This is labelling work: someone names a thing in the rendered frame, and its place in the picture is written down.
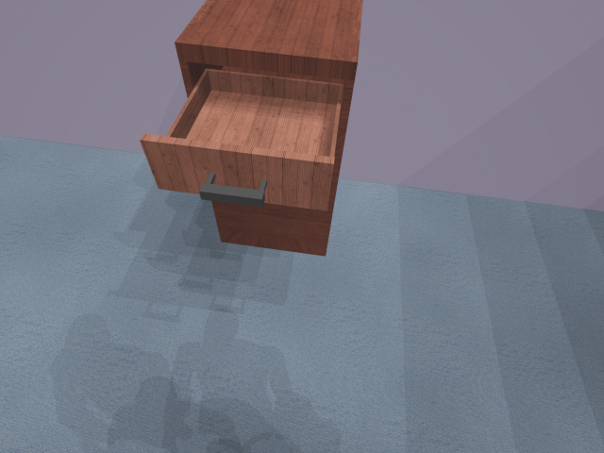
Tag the drawer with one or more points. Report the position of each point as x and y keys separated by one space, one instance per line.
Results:
x=246 y=128

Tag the handle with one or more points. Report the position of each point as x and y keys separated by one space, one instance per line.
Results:
x=233 y=195

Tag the cabinet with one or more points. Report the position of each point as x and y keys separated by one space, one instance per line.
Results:
x=305 y=39

